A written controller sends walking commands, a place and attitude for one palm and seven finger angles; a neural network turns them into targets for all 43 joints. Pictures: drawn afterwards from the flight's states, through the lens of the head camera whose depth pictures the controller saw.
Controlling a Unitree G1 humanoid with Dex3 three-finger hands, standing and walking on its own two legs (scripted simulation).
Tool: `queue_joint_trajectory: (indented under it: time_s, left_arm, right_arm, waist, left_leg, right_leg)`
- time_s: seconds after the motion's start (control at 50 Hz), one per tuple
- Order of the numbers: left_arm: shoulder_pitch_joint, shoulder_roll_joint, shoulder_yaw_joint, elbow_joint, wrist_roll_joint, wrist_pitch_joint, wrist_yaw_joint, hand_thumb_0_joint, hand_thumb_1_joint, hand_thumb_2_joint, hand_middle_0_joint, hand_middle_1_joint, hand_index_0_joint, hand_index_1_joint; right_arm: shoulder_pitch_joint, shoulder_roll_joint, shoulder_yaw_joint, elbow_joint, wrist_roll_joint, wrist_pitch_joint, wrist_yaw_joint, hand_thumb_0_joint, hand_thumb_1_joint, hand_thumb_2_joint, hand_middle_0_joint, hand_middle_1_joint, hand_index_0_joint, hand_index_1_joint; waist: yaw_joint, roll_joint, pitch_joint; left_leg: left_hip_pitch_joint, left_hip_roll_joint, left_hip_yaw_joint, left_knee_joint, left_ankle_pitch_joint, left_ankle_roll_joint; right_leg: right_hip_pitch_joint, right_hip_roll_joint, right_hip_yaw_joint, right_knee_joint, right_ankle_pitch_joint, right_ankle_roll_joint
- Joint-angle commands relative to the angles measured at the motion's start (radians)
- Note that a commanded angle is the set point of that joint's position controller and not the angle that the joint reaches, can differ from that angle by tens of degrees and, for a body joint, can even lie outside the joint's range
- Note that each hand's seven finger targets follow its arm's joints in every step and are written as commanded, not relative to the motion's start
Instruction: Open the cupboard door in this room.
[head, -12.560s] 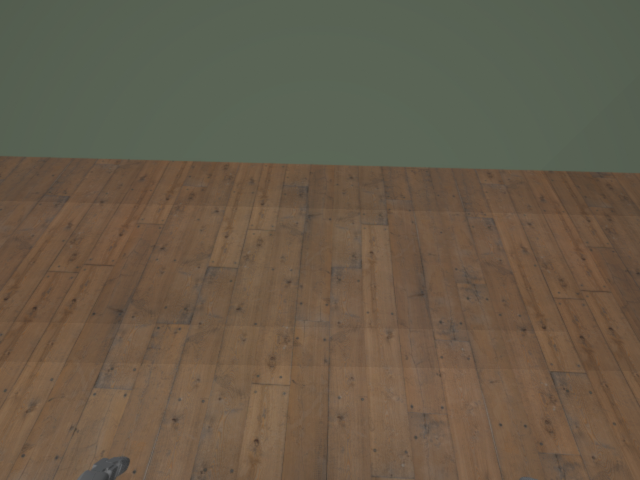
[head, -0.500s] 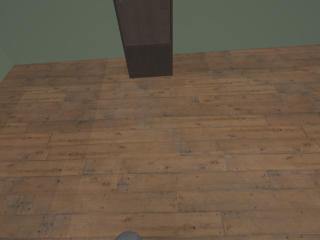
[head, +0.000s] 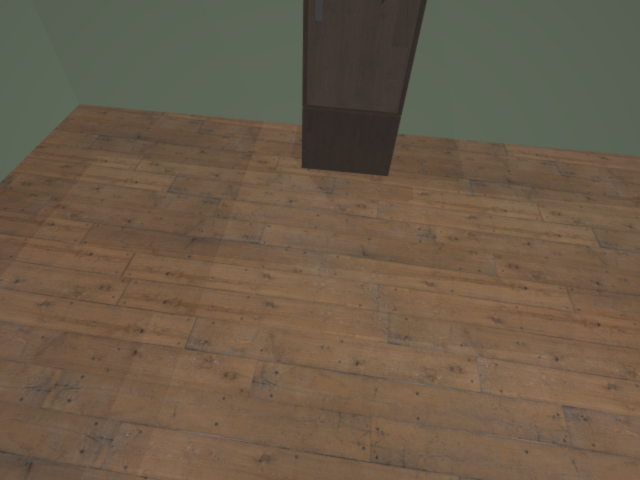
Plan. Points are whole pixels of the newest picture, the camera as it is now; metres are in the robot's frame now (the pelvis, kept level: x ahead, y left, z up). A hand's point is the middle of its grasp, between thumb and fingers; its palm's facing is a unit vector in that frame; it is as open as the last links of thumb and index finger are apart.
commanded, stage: turn or walk to find it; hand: left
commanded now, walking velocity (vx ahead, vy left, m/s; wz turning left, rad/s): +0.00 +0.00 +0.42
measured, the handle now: out of the picture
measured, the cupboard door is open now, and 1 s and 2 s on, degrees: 0 0 0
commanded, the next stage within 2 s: stand and wait in 0.06 s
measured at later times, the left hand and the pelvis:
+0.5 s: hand out of the picture +0.01 +0.15 -0.17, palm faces +0.11 -0.97 -0.23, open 7.3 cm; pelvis -0.01 -0.04 +0.00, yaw +4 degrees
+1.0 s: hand out of the picture +0.05 +0.10 -0.16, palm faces +0.17 -0.96 -0.24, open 7.4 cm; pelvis +0.05 -0.08 +0.00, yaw +5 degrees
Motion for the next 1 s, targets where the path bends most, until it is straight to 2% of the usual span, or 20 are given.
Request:
queue_joint_trajectory:
  time_s: [0.0, 0.06, 0.1, 0.14, 0.18, 0.28, 0.4, 0.48, 0.54, 0.58, 0.62, 0.72, 0.76, 0.82, 0.84, 0.86, 0.88, 0.9, 0.92, 0.98]
  left_arm:
    - [-0.009, 0.06, 0.021, -0.071, -0.001, -0.017, 0.011, 0.0, 0.9, 0.9, -0.2, -0.3, -0.2, -0.3]
    - [0.011, 0.06, 0.023, -0.074, -0.003, -0.029, 0.011, 0.0, 0.9, 0.9, -0.2, -0.3, -0.2, -0.3]
    - [0.08, 0.07, 0.022, -0.048, 0.002, -0.049, 0.014, 0.0, 0.9, 0.9, -0.2, -0.3, -0.2, -0.3]
    - [0.108, 0.183, 0.034, -0.039, 0.01, -0.071, 0.022, 0.0, 0.9, 0.9, -0.2, -0.3, -0.2, -0.3]
    - [0.05, 0.161, 0.036, -0.05, 0.003, -0.072, 0.02, 0.0, 0.9, 0.9, -0.2, -0.3, -0.2, -0.3]
    - [-0.025, 0.112, 0.021, -0.063, 0.002, -0.068, 0.019, 0.0, 0.9, 0.9, -0.2, -0.3, -0.2, -0.3]
    - [0.01, 0.123, 0.031, -0.032, 0.009, -0.061, 0.015, 0.0, 0.9, 0.9, -0.2, -0.3, -0.2, -0.3]
    - [-0.007, 0.106, 0.029, -0.009, -0.003, -0.058, 0.013, 0.0, 0.9, 0.9, -0.2, -0.3, -0.2, -0.3]
    - [-0.019, 0.051, 0.024, -0.03, -0.002, -0.046, -0.005, 0.0, 0.9, 0.9, -0.2, -0.3, -0.2, -0.3]
    - [-0.077, 0.028, 0.023, -0.055, 0.011, -0.042, -0.017, 0.0, 0.9, 0.9, -0.2, -0.3, -0.2, -0.3]
    - [-0.089, 0.036, 0.028, -0.065, 0.016, -0.046, -0.029, 0.0, 0.9, 0.9, -0.2, -0.3, -0.2, -0.3]
    - [-0.055, 0.006, 0.028, -0.062, 0.01, -0.062, -0.047, 0.0, 0.9, 0.9, -0.2, -0.3, -0.2, -0.3]
    - [-0.061, -0.006, 0.028, -0.069, 0.008, -0.065, -0.047, 0.0, 0.9, 0.9, -0.2, -0.3, -0.2, -0.3]
    - [0.089, 0.011, 0.038, -0.017, 0.008, -0.075, -0.044, 0.0, 0.9, 0.9, -0.2, -0.3, -0.2, -0.3]
    - [0.209, 0.05, 0.048, 0.018, 0.013, -0.083, -0.037, 0.0, 0.9, 0.9, -0.2, -0.3, -0.2, -0.3]
    - [0.335, 0.156, 0.071, 0.051, 0.025, -0.093, -0.023, 0.0, 0.9, 0.9, -0.2, -0.3, -0.2, -0.3]
    - [0.374, 0.199, 0.07, 0.062, 0.008, -0.091, -0.012, 0.0, 0.9, 0.9, -0.2, -0.3, -0.2, -0.3]
    - [0.304, 0.178, 0.068, 0.044, 0.004, -0.094, -0.007, 0.0, 0.9, 0.9, -0.2, -0.3, -0.2, -0.3]
    - [0.235, 0.144, 0.064, 0.032, 0.003, -0.099, -0.004, 0.0, 0.9, 0.9, -0.2, -0.3, -0.2, -0.3]
    - [0.131, 0.041, 0.03, 0.007, 0.006, -0.116, -0.003, 0.0, 0.9, 0.9, -0.2, -0.3, -0.2, -0.3]
  right_arm:
    - [0.061, -0.175, -0.048, -0.023, -0.013, 0.004, -0.008, 0.0, -0.9, -0.9, 0.2, 0.3, 0.2, 0.3]
    - [0.048, -0.178, -0.051, -0.02, -0.014, 0.009, -0.008, 0.0, -0.9, -0.9, 0.2, 0.3, 0.2, 0.3]
    - [0.051, -0.151, -0.048, -0.012, -0.005, 0.005, -0.006, 0.0, -0.9, -0.9, 0.2, 0.3, 0.2, 0.3]
    - [0.08, -0.067, -0.032, -0.028, 0.007, 0.009, -0.001, 0.0, -0.9, -0.9, 0.2, 0.3, 0.2, 0.3]
    - [0.079, -0.091, -0.042, -0.009, 0.0, 0.036, -0.006, 0.0, -0.9, -0.9, 0.2, 0.3, 0.2, 0.3]
    - [0.132, -0.058, -0.035, 0.05, 0.0, 0.044, 0.002, 0.0, -0.9, -0.9, 0.2, 0.3, 0.2, 0.3]
    - [0.108, -0.05, -0.028, 0.05, -0.001, 0.037, 0.003, 0.0, -0.9, -0.9, 0.2, 0.3, 0.2, 0.3]
    - [0.195, -0.038, -0.016, 0.094, -0.006, 0.015, -0.001, 0.0, -0.9, -0.9, 0.2, 0.3, 0.2, 0.3]
    - [0.256, -0.122, -0.035, 0.106, -0.023, 0.003, -0.003, 0.0, -0.9, -0.9, 0.2, 0.3, 0.2, 0.3]
    - [0.252, -0.177, -0.054, 0.093, -0.025, 0.0, -0.005, 0.0, -0.9, -0.9, 0.2, 0.3, 0.2, 0.3]
    - [0.239, -0.149, -0.046, 0.085, -0.019, -0.012, -0.007, 0.0, -0.9, -0.9, 0.2, 0.3, 0.2, 0.3]
    - [0.225, -0.154, -0.052, 0.07, -0.019, -0.033, -0.009, 0.0, -0.9, -0.9, 0.2, 0.3, 0.2, 0.3]
    - [0.236, -0.156, -0.057, 0.073, -0.022, -0.031, -0.006, 0.0, -0.9, -0.9, 0.2, 0.3, 0.2, 0.3]
    - [0.202, -0.145, -0.056, 0.071, -0.018, -0.024, -0.003, 0.0, -0.9, -0.9, 0.2, 0.3, 0.2, 0.3]
    - [0.186, -0.118, -0.053, 0.062, -0.016, -0.024, -0.002, 0.0, -0.9, -0.9, 0.2, 0.3, 0.2, 0.3]
    - [0.171, -0.042, -0.039, 0.029, -0.004, -0.028, 0.005, 0.0, -0.9, -0.9, 0.2, 0.3, 0.2, 0.3]
    - [0.079, -0.059, -0.04, -0.019, -0.01, -0.027, 0.015, 0.0, -0.9, -0.9, 0.2, 0.3, 0.2, 0.3]
    - [0.065, -0.083, -0.052, -0.025, -0.015, -0.026, 0.022, 0.0, -0.9, -0.9, 0.2, 0.3, 0.2, 0.3]
    - [0.059, -0.075, -0.058, -0.011, -0.016, -0.019, 0.025, 0.0, -0.9, -0.9, 0.2, 0.3, 0.2, 0.3]
    - [0.148, -0.042, -0.058, 0.042, -0.024, -0.006, 0.038, 0.0, -0.9, -0.9, 0.2, 0.3, 0.2, 0.3]
  waist:
    - [-0.036, 0.179, 0.009]
    - [-0.015, 0.185, -0.011]
    - [0.015, 0.107, -0.063]
    - [0.009, -0.224, -0.093]
    - [0.0, -0.202, -0.052]
    - [-0.031, -0.091, -0.033]
    - [-0.003, -0.13, -0.025]
    - [-0.04, -0.083, -0.045]
    - [-0.06, 0.164, 0.033]
    - [-0.087, 0.344, 0.136]
    - [-0.071, 0.302, 0.173]
    - [-0.053, 0.192, 0.069]
    - [-0.056, 0.208, 0.058]
    - [0.013, 0.125, 0.012]
    - [0.067, 0.01, -0.01]
    - [0.115, -0.3, -0.035]
    - [0.134, -0.338, 0.034]
    - [0.086, -0.225, 0.08]
    - [0.06, -0.234, 0.128]
    - [-0.028, -0.079, 0.129]
  left_leg:
    - [-0.03, 0.281, -0.213, -0.07, 0.624, 0.121]
    - [-0.058, 0.263, -0.245, -0.028, 0.568, 0.105]
    - [-0.093, 0.193, -0.193, 0.079, 0.418, 0.033]
    - [-0.3, 0.015, -0.059, 0.299, -0.222, -0.067]
    - [-0.266, 0.051, -0.139, 0.487, -0.304, -0.061]
    - [-0.245, 0.064, -0.098, 0.493, -0.172, -0.078]
    - [-0.198, 0.081, -0.059, 0.299, -0.158, -0.081]
    - [-0.01, 0.078, -0.033, 0.035, 0.005, -0.076]
    - [-0.025, 0.225, -0.243, -0.157, -0.348, 0.005]
    - [-0.121, 0.363, -0.458, -0.349, -0.571, 0.106]
    - [-0.13, 0.358, -0.443, -0.343, -0.444, 0.128]
    - [-0.049, 0.28, -0.264, -0.264, -0.194, 0.097]
    - [-0.078, 0.276, -0.24, -0.241, -0.171, 0.095]
    - [-0.223, 0.226, -0.181, -0.075, -0.219, 0.045]
    - [-0.343, 0.16, -0.132, 0.092, -0.267, 0.009]
    - [-0.556, 0.042, -0.007, 0.428, -0.307, -0.033]
    - [-0.65, 0.046, -0.057, 0.631, -0.314, -0.029]
    - [-0.657, 0.099, -0.107, 0.717, -0.204, -0.022]
    - [-0.646, 0.123, -0.111, 0.778, -0.117, -0.019]
    - [-0.544, 0.156, -0.088, 0.768, 0.059, -0.048]
  right_leg:
    - [0.011, 0.008, -0.014, -0.122, -0.044, -0.003]
    - [0.1, 0.029, -0.022, -0.277, 0.02, -0.018]
    - [0.253, 0.002, -0.01, -0.504, 0.257, -0.027]
    - [0.398, -0.299, 0.287, -0.555, 0.679, -0.183]
    - [0.243, -0.296, 0.265, -0.604, 0.594, -0.275]
    - [0.222, -0.18, 0.098, -0.597, 0.526, -0.228]
    - [0.204, -0.171, 0.142, -0.634, 0.314, -0.239]
    - [0.118, -0.119, 0.12, -0.634, 0.013, -0.169]
    - [-0.056, 0.029, 0.003, -0.458, -0.238, -0.091]
    - [-0.131, 0.082, -0.083, -0.137, -0.123, -0.072]
    - [-0.196, 0.032, -0.008, 0.033, -0.091, -0.087]
    - [-0.12, 0.02, -0.052, -0.068, -0.032, -0.061]
    - [-0.04, 0.026, -0.073, -0.172, -0.034, -0.054]
    - [0.255, 0.063, -0.108, -0.377, 0.063, -0.049]
    - [0.416, 0.027, -0.044, -0.462, 0.027, -0.057]
    - [0.548, -0.209, 0.276, -0.635, -0.242, -0.116]
    - [0.436, -0.352, 0.56, -0.815, -0.433, -0.174]
    - [0.341, -0.358, 0.559, -0.846, -0.493, -0.201]
    - [0.248, -0.336, 0.517, -0.849, -0.489, -0.167]
    - [0.152, -0.225, 0.218, -0.797, -0.164, -0.145]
